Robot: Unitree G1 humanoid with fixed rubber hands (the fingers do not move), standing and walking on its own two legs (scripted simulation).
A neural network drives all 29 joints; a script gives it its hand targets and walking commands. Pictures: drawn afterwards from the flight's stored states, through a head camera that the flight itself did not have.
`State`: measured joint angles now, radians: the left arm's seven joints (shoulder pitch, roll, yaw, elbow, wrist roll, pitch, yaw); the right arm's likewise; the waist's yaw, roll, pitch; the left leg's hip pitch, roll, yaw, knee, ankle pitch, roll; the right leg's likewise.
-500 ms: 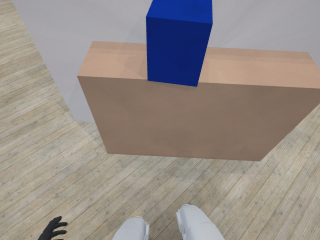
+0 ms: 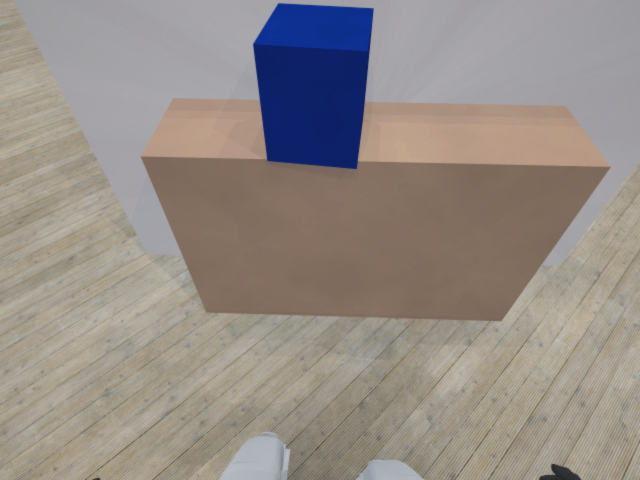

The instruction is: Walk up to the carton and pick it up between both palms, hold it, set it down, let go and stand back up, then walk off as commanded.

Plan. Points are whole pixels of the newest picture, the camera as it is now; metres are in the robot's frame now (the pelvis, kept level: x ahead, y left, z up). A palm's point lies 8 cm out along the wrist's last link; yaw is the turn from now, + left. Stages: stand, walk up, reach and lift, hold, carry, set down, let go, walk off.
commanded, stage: walk off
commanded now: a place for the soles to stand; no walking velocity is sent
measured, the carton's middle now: (318, 87) +0.84 +0.03 +0.07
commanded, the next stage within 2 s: stand in 1.96 s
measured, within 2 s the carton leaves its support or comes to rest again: neither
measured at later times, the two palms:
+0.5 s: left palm out of the picture +0.09 +0.33 -0.08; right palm out of the picture +0.05 -0.31 -0.06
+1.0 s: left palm (102, 443) +0.18 +0.30 -0.08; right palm (582, 431) +0.20 -0.33 -0.07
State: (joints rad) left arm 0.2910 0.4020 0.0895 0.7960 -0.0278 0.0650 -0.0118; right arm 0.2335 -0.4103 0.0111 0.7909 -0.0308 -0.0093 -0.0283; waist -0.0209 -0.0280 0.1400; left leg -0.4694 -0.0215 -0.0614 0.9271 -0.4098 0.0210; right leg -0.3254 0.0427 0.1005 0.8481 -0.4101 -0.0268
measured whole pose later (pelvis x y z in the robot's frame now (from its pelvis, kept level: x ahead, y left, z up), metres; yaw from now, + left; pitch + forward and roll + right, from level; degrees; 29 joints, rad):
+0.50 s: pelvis +0.02 +0.01 +0.03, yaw +1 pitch -4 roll -2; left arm 0.30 0.40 0.09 0.80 -0.03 0.01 -0.02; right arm 0.38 -0.41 0.01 0.84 -0.03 -0.05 0.00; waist -0.02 -0.01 0.08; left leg -0.16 0.00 -0.07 0.67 -0.44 0.01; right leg -0.37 0.05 0.08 0.90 -0.43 -0.03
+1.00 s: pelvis +0.11 -0.01 +0.02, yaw +1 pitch +0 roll -1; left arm 0.28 0.40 0.09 0.80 -0.03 -0.02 0.01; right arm 0.21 -0.41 0.01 0.84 -0.03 -0.05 -0.02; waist -0.02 -0.01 0.08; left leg -0.41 0.03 -0.07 0.73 -0.31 -0.01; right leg -0.30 0.03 0.07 0.82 -0.54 0.00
